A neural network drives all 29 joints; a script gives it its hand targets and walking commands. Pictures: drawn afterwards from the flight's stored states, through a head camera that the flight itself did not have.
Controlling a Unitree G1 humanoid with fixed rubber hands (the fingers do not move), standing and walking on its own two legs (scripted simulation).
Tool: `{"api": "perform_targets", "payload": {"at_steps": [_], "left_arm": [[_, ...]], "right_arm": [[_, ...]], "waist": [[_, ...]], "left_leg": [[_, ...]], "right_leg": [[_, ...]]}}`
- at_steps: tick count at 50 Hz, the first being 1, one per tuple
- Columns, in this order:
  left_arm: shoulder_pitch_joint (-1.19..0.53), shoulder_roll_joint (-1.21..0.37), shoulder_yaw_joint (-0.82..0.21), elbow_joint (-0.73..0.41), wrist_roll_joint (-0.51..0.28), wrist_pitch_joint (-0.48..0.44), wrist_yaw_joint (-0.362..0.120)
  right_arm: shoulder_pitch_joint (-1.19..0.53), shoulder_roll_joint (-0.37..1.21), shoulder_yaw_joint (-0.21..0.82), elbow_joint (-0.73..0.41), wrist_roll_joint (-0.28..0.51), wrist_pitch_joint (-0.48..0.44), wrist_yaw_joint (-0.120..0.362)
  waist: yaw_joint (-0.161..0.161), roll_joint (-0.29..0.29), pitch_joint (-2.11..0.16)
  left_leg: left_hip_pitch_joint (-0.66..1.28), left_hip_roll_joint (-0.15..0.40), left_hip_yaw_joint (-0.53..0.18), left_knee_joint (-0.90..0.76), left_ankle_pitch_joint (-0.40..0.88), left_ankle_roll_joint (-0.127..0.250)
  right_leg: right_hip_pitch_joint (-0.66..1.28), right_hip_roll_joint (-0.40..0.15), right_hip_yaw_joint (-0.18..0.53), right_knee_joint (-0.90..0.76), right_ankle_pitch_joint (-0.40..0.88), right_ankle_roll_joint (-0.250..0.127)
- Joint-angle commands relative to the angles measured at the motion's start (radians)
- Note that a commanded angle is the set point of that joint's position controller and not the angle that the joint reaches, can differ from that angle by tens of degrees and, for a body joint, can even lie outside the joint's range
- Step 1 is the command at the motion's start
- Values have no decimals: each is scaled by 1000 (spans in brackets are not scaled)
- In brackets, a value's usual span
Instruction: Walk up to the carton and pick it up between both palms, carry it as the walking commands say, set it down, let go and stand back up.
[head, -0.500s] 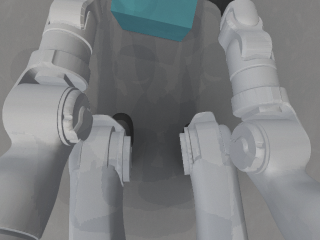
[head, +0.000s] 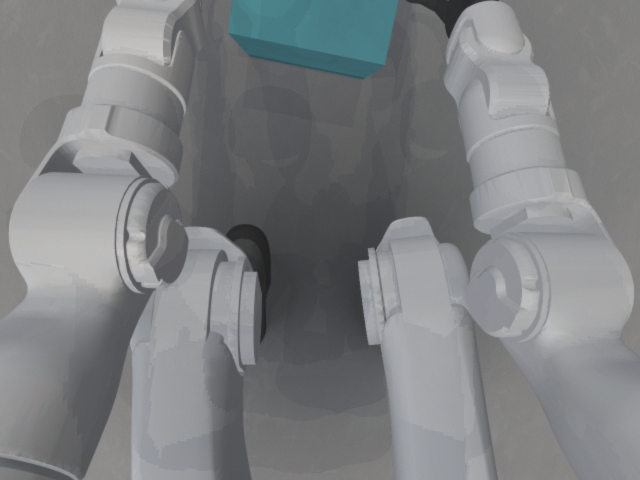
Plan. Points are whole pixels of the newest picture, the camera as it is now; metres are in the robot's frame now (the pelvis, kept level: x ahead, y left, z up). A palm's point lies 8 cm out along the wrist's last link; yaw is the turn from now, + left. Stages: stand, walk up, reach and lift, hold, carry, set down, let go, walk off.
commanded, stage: set down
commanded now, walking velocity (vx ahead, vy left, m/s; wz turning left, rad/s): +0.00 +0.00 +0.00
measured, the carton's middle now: out of the picture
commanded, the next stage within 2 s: none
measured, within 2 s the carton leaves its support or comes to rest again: neither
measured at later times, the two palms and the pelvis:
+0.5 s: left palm out of the picture +0.55 +0.14 -0.20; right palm (469, 6) +0.52 -0.12 -0.20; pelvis +0.00 +0.00 +0.00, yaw +0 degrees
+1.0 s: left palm out of the picture +0.55 +0.14 -0.20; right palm (470, 5) +0.52 -0.13 -0.20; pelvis +0.00 +0.00 +0.00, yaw +0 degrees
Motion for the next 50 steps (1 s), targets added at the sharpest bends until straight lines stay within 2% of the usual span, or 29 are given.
{"api": "perform_targets", "payload": {"at_steps": [1,5,8,12,16,19,20,23,25,27,29,32,34,36,38,40,42,45,50], "left_arm": [[-406,-804,-189,-25,-34,5,-205],[-399,-794,-185,-22,-41,-2,-207],[-402,-778,-178,-17,-44,-6,-211],[-386,-768,-157,7,-28,-4,-216],[-369,-760,-146,22,-18,-1,-223],[-363,-746,-142,18,-15,-4,-223],[-366,-736,-141,16,-14,-4,-224],[-350,-730,-128,30,-4,-3,-225],[-357,-725,-130,19,-9,-4,-224],[-358,-704,-126,22,-2,-7,-220],[-348,-702,-121,31,0,-5,-220],[-354,-684,-117,30,7,-5,-219],[-359,-676,-107,26,9,-7,-218],[-353,-668,-105,24,10,-8,-217],[-355,-651,-99,26,15,-10,-215],[-356,-640,-93,23,18,-11,-214],[-362,-634,-90,20,21,-12,-211],[-357,-608,-76,23,22,-16,-208],[-356,-516,-60,15,28,-26,-190]], "right_arm": [[-569,682,267,-83,47,-30,191],[-561,682,282,-85,53,-34,190],[-551,674,264,-66,43,-32,190],[-541,670,255,-60,32,-30,193],[-511,655,231,-34,12,-27,194],[-505,650,232,-33,11,-27,195],[-496,642,229,-30,8,-27,196],[-487,639,213,-13,-4,-24,199],[-470,618,202,-16,-16,-26,197],[-476,617,206,-21,-14,-28,198],[-457,603,191,-11,-29,-27,196],[-450,583,170,-3,-39,-26,196],[-456,572,175,-15,-43,-27,194],[-444,565,167,-6,-52,-28,194],[-440,560,163,-9,-54,-28,192],[-432,545,151,-2,-64,-29,190],[-436,530,144,-9,-66,-31,187],[-432,519,136,-6,-75,-33,182],[-404,430,107,3,-86,-41,158]], "waist": [[21,34,-889],[29,14,-868],[20,14,-844],[25,8,-808],[18,23,-765],[25,24,-753],[17,15,-749],[22,15,-722],[1,25,-718],[17,22,-716],[-1,22,-702],[-7,38,-692],[0,32,-698],[-9,31,-688],[1,30,-688],[-12,32,-683],[-11,50,-692],[-12,32,-698],[-18,47,-705]], "left_leg": [[548,-85,55,-99,332,56],[535,-83,50,-92,343,58],[506,-82,60,-88,320,57],[475,-80,60,-93,292,59],[449,-79,61,-96,272,57],[447,-78,59,-95,273,57],[447,-76,57,-96,271,57],[446,-78,54,-99,268,58],[441,-75,54,-97,263,54],[458,-75,52,-99,277,54],[464,-72,43,-101,271,54],[468,-71,42,-109,258,51],[474,-70,43,-104,268,50],[473,-68,44,-98,272,48],[480,-66,41,-107,269,47],[473,-64,41,-105,266,46],[472,-63,44,-106,260,44],[478,-63,43,-105,269,42],[483,-57,49,-106,271,31]], "right_leg": [[137,1,-93,-195,333,-57],[144,-2,-88,-193,345,-58],[155,-1,-84,-194,339,-56],[149,-1,-82,-198,331,-56],[135,-1,-76,-204,316,-58],[138,-3,-72,-202,317,-58],[134,-3,-76,-201,315,-57],[123,-5,-74,-204,306,-57],[116,-4,-72,-205,304,-59],[112,-6,-77,-201,308,-55],[94,-6,-76,-201,296,-59],[92,-8,-84,-198,288,-57],[94,-9,-79,-202,291,-57],[93,-11,-75,-204,292,-59],[99,-12,-78,-201,293,-57],[98,-11,-76,-206,292,-57],[100,-11,-76,-201,294,-58],[113,-13,-80,-205,299,-54],[141,-19,-78,-209,311,-49]]}}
